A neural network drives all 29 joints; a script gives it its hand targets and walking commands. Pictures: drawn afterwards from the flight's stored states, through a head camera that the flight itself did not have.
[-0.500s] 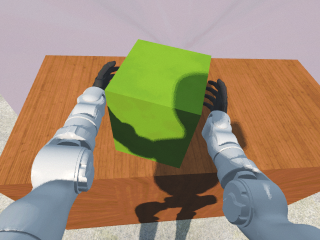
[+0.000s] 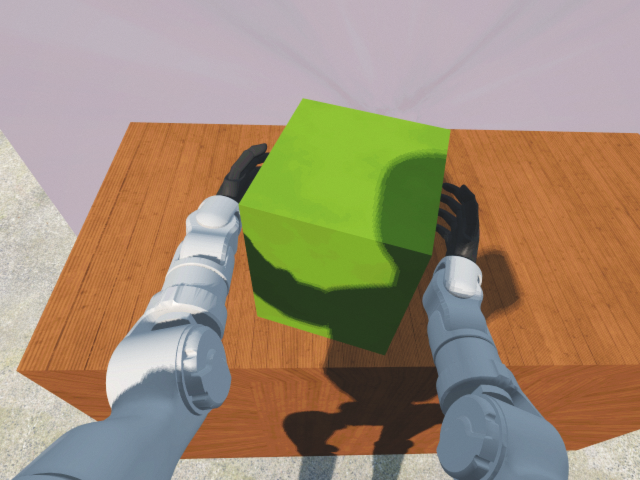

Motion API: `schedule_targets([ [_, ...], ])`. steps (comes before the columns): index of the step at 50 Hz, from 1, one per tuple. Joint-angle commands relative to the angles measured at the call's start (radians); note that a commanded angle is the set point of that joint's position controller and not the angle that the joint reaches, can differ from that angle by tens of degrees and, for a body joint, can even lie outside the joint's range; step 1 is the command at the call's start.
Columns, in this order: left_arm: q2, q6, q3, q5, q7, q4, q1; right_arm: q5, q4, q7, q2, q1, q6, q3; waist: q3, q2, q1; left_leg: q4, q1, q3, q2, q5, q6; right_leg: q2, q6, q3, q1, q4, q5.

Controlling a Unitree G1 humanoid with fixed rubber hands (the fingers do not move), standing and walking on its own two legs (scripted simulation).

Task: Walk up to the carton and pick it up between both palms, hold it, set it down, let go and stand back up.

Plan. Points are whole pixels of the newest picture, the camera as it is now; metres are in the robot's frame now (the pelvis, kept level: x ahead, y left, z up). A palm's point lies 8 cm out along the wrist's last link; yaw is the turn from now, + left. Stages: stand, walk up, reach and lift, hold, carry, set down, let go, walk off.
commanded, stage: reach and lift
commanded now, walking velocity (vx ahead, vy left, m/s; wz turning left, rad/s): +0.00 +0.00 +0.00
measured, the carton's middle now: (345, 231) +0.42 -0.08 +0.05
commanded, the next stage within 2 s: none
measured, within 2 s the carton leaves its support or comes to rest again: leaves its support in 1.04 s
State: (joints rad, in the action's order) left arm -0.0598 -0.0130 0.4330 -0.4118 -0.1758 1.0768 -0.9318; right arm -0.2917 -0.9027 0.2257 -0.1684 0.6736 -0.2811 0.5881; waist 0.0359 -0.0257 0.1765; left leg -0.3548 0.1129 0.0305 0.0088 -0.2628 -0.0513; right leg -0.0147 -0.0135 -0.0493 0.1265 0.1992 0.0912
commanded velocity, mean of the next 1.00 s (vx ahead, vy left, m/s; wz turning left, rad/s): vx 0.00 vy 0.00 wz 0.00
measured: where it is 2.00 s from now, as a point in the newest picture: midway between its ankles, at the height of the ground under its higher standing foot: outside the picture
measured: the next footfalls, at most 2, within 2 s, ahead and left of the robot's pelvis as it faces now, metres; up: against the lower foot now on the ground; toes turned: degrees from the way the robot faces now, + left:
none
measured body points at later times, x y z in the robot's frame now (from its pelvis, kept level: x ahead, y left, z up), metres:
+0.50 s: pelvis +0.01 +0.01 +0.00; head +0.04 +0.04 +0.45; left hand +0.46 +0.06 +0.09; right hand +0.36 -0.21 +0.08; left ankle -0.05 +0.08 -0.75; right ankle +0.01 -0.13 -0.75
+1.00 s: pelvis +0.00 -0.01 +0.00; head +0.02 +0.01 +0.45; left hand +0.44 +0.07 +0.10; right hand +0.36 -0.21 +0.08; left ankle -0.05 +0.07 -0.75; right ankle +0.01 -0.13 -0.75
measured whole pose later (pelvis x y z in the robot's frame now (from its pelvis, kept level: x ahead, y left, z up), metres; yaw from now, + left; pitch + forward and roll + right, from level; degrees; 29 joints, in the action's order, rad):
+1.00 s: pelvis +0.00 -0.01 +0.00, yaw +2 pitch +2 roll -3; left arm -0.05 0.04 0.26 -0.34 -0.09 1.01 -0.84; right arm -0.16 -1.12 0.28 -0.09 0.67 -0.50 0.46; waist -0.01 -0.01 0.15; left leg -0.36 0.15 0.02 -0.01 -0.26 -0.03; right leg -0.02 0.01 -0.11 0.12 0.15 0.07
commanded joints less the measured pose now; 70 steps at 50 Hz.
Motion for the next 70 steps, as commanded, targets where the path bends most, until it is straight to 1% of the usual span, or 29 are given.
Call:
schedule_targets([
  [1,0.443,0.005,-0.156,-0.015,-0.066,-0.058,-0.388,-0.051,0.011,-0.149,-0.411,0.432,-0.020,-0.326,-0.341,0.058,0.031,0.011,-0.125,0.036,-0.003,0.507,0.109,-0.047,-0.028,-0.063,-0.237,0.067,-0.423],
  [7,0.437,-0.026,-0.182,-0.004,-0.066,-0.111,-0.342,-0.017,0.022,-0.136,-0.383,0.401,-0.029,-0.360,-0.315,0.057,0.029,0.014,-0.142,0.039,-0.003,0.527,0.105,-0.050,-0.032,-0.068,-0.238,0.067,-0.431],
  [8,0.407,-0.037,-0.161,0.006,-0.078,-0.056,-0.370,-0.032,0.034,-0.132,-0.362,0.440,-0.023,-0.344,-0.289,0.042,0.002,0.023,-0.079,0.046,0.002,0.450,0.096,-0.033,-0.040,-0.072,-0.246,0.065,-0.359],
  [9,0.408,-0.038,-0.167,0.007,-0.081,-0.074,-0.379,-0.038,0.052,-0.128,-0.357,0.437,-0.021,-0.331,-0.295,0.045,0.010,0.038,-0.066,0.045,0.003,0.406,0.093,-0.034,-0.043,-0.075,-0.260,0.071,-0.358],
  [10,0.407,-0.039,-0.165,0.004,-0.081,-0.084,-0.376,-0.039,0.051,-0.129,-0.353,0.433,-0.018,-0.331,-0.294,0.050,0.004,0.044,-0.068,0.045,0.000,0.406,0.095,-0.034,-0.045,-0.078,-0.267,0.076,-0.355],
  [16,0.431,-0.044,-0.191,-0.003,-0.069,-0.096,-0.353,-0.028,0.013,-0.129,-0.339,0.412,-0.034,-0.329,-0.323,0.095,0.010,-0.005,-0.187,0.033,-0.020,0.582,0.132,-0.053,-0.028,-0.098,-0.162,0.053,-0.304],
  [19,0.436,-0.048,-0.202,0.002,-0.063,-0.099,-0.352,-0.022,-0.003,-0.126,-0.326,0.419,-0.040,-0.326,-0.316,0.097,0.014,-0.015,-0.195,0.027,-0.028,0.618,0.140,-0.059,-0.023,-0.104,-0.141,0.048,-0.285],
  [23,0.441,-0.054,-0.211,0.007,-0.059,-0.097,-0.342,-0.006,-0.013,-0.124,-0.324,0.421,-0.044,-0.335,-0.310,0.096,0.009,-0.019,-0.189,0.028,-0.026,0.629,0.140,-0.059,-0.016,-0.100,-0.142,0.041,-0.281],
  [27,0.446,-0.056,-0.225,0.018,-0.058,-0.102,-0.355,-0.002,-0.010,-0.118,-0.331,0.433,-0.044,-0.340,-0.320,0.092,0.017,-0.012,-0.162,0.029,-0.024,0.594,0.135,-0.054,-0.019,-0.098,-0.153,0.045,-0.292],
  [30,0.454,-0.058,-0.232,0.019,-0.056,-0.110,-0.347,0.007,-0.010,-0.116,-0.332,0.433,-0.046,-0.354,-0.328,0.095,0.014,-0.017,-0.173,0.028,-0.026,0.620,0.138,-0.055,-0.015,-0.099,-0.148,0.042,-0.290],
  [33,0.465,-0.045,-0.239,0.020,-0.054,-0.119,-0.363,0.007,-0.002,-0.112,-0.341,0.452,-0.062,-0.363,-0.350,0.095,0.011,-0.013,-0.146,0.030,-0.023,0.603,0.133,-0.052,-0.013,-0.098,-0.169,0.048,-0.319],
  [36,0.502,-0.008,-0.276,0.030,-0.043,-0.157,-0.386,0.008,-0.002,-0.108,-0.350,0.483,-0.114,-0.383,-0.426,0.102,0.014,-0.036,-0.185,0.024,-0.034,0.705,0.150,-0.057,-0.010,-0.106,-0.161,0.050,-0.363],
  [40,0.536,0.071,-0.333,0.045,-0.021,-0.179,-0.429,0.013,-0.070,-0.097,-0.356,0.530,-0.210,-0.400,-0.498,0.119,0.010,-0.070,-0.219,0.013,-0.045,0.833,0.171,-0.066,0.008,-0.112,-0.140,0.042,-0.395],
  [43,0.542,0.107,-0.372,0.057,-0.001,-0.176,-0.432,0.038,-0.124,-0.086,-0.350,0.548,-0.242,-0.414,-0.502,0.128,0.010,-0.079,-0.235,0.003,-0.045,0.861,0.177,-0.068,0.017,-0.109,-0.135,0.029,-0.402],
  [44,0.544,0.121,-0.381,0.069,0.003,-0.187,-0.459,0.038,-0.112,-0.081,-0.346,0.579,-0.259,-0.414,-0.527,0.120,0.007,-0.079,-0.223,0.008,-0.042,0.853,0.176,-0.065,0.017,-0.108,-0.137,0.027,-0.405],
  [45,0.540,0.129,-0.390,0.075,0.003,-0.173,-0.467,0.040,-0.131,-0.073,-0.349,0.583,-0.258,-0.410,-0.513,0.109,0.019,-0.071,-0.203,0.007,-0.036,0.808,0.169,-0.061,0.015,-0.103,-0.155,0.025,-0.412],
  [47,0.548,0.162,-0.406,0.086,0.006,-0.200,-0.516,0.038,-0.129,-0.061,-0.361,0.610,-0.269,-0.412,-0.539,0.097,0.024,-0.048,-0.158,0.011,-0.024,0.722,0.159,-0.051,0.008,-0.097,-0.199,0.035,-0.447],
  [50,0.553,0.182,-0.412,0.088,0.010,-0.193,-0.535,0.051,-0.140,-0.058,-0.373,0.635,-0.259,-0.422,-0.526,0.083,0.018,-0.016,-0.122,0.009,-0.015,0.613,0.144,-0.039,0.003,-0.088,-0.227,0.035,-0.437],
  [55,0.574,0.200,-0.393,0.083,0.027,-0.185,-0.562,0.056,-0.100,-0.082,-0.367,0.715,-0.248,-0.433,-0.550,0.064,-0.024,0.034,-0.061,0.016,-0.005,0.432,0.119,-0.022,0.004,-0.082,-0.235,0.041,-0.384],
  [56,0.577,0.197,-0.378,0.082,0.033,-0.188,-0.552,0.060,-0.081,-0.095,-0.358,0.732,-0.241,-0.445,-0.557,0.060,-0.052,0.044,-0.050,0.021,-0.005,0.407,0.112,-0.019,0.006,-0.082,-0.235,0.044,-0.367],
  [57,0.576,0.188,-0.373,0.079,0.035,-0.183,-0.549,0.061,-0.079,-0.102,-0.359,0.732,-0.226,-0.444,-0.544,0.051,-0.048,0.056,-0.039,0.022,-0.002,0.363,0.103,-0.014,0.004,-0.078,-0.239,0.041,-0.352],
  [58,0.574,0.185,-0.362,0.085,0.034,-0.182,-0.558,0.055,-0.056,-0.109,-0.361,0.753,-0.218,-0.448,-0.548,0.028,-0.057,0.070,-0.012,0.028,-0.001,0.315,0.090,-0.008,0.000,-0.074,-0.252,0.046,-0.342],
  [59,0.572,0.180,-0.360,0.083,0.032,-0.184,-0.561,0.050,-0.057,-0.110,-0.374,0.743,-0.205,-0.447,-0.543,0.019,-0.048,0.082,0.007,0.031,0.003,0.275,0.081,-0.002,-0.005,-0.067,-0.277,0.050,-0.356],
  [61,0.575,0.170,-0.347,0.082,0.030,-0.193,-0.561,0.047,-0.035,-0.118,-0.385,0.747,-0.184,-0.458,-0.557,0.005,-0.060,0.105,0.047,0.039,0.008,0.209,0.064,0.010,-0.010,-0.054,-0.315,0.059,-0.357],
  [63,0.555,0.143,-0.332,0.079,0.023,-0.187,-0.527,0.056,-0.028,-0.119,-0.401,0.711,-0.144,-0.478,-0.532,-0.014,-0.060,0.119,0.068,0.044,0.016,0.169,0.045,0.021,-0.019,-0.038,-0.366,0.063,-0.380],
  [64,0.552,0.135,-0.338,0.089,0.016,-0.206,-0.545,0.057,-0.008,-0.113,-0.420,0.706,-0.131,-0.484,-0.552,-0.020,-0.047,0.125,0.087,0.048,0.021,0.150,0.039,0.028,-0.025,-0.029,-0.397,0.069,-0.411],
  [66,0.551,0.123,-0.329,0.091,0.015,-0.224,-0.541,0.073,0.028,-0.121,-0.432,0.720,-0.109,-0.522,-0.574,-0.020,-0.079,0.131,0.108,0.049,0.024,0.152,0.030,0.032,-0.027,-0.021,-0.437,0.082,-0.425],
  [69,0.544,0.081,-0.337,0.104,0.011,-0.259,-0.533,0.104,0.075,-0.121,-0.453,0.702,-0.059,-0.563,-0.580,-0.021,-0.077,0.132,0.112,0.049,0.030,0.151,0.021,0.037,-0.032,-0.008,-0.481,0.089,-0.456],
  [70,0.549,0.075,-0.345,0.112,0.012,-0.283,-0.548,0.111,0.102,-0.124,-0.459,0.719,-0.052,-0.579,-0.597,-0.020,-0.088,0.130,0.116,0.050,0.030,0.160,0.020,0.036,-0.033,-0.007,-0.487,0.096,-0.461],
])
